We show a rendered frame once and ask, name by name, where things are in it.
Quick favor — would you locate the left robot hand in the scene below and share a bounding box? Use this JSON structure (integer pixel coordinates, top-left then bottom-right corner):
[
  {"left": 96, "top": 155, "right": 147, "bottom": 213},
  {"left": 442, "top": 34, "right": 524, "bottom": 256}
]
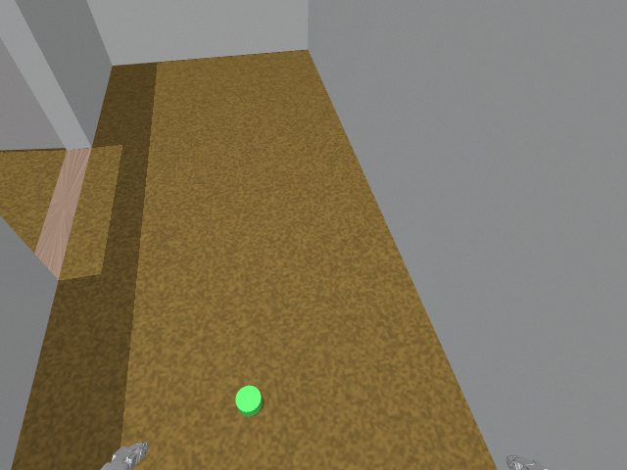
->
[{"left": 101, "top": 442, "right": 149, "bottom": 470}]

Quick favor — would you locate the tin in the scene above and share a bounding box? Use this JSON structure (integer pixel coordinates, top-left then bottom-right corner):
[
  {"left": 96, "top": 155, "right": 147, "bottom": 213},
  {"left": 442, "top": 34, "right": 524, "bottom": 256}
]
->
[{"left": 235, "top": 386, "right": 263, "bottom": 416}]

